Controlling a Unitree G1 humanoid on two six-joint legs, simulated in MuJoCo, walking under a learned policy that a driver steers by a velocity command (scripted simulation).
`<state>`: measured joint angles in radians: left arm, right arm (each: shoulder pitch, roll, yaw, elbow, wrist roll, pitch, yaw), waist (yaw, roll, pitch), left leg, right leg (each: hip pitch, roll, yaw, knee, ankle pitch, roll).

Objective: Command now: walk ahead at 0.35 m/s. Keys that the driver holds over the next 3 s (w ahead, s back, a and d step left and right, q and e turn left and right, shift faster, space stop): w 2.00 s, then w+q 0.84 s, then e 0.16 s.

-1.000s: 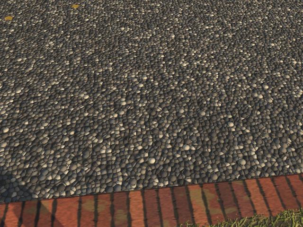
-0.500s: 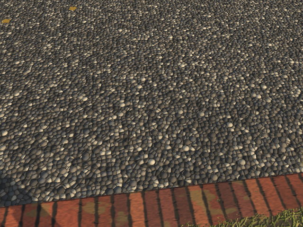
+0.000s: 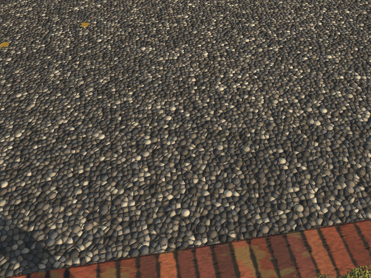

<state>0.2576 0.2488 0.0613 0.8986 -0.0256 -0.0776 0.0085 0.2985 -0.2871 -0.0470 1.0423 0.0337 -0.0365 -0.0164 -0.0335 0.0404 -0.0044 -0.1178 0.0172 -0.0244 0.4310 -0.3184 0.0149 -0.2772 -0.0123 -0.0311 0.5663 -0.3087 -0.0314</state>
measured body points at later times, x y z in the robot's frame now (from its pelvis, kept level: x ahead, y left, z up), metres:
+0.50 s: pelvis +0.24 +0.01 -0.02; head +0.27 +0.01 +0.42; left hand +0.14 +0.27 -0.16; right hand +0.47 -0.22 -0.11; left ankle +0.38 +0.11 -0.74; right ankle +0.02 -0.12 -0.73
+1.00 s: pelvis +0.52 +0.00 -0.01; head +0.55 +0.00 +0.44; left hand +0.74 +0.22 -0.10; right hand +0.48 -0.27 -0.15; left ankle +0.38 +0.11 -0.74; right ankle +0.69 -0.13 -0.72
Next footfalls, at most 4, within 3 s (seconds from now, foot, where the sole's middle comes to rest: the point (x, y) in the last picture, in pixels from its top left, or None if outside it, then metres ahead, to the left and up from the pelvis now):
0.02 right None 0.05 -0.12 -0.78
0.50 left None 0.42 0.11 -0.78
1.04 right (227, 225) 0.73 -0.12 -0.78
1.58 left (167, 167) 1.04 0.12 -0.78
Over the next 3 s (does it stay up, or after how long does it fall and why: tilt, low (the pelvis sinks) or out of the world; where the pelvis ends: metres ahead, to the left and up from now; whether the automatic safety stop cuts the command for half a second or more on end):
stays up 1.62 0.13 0.01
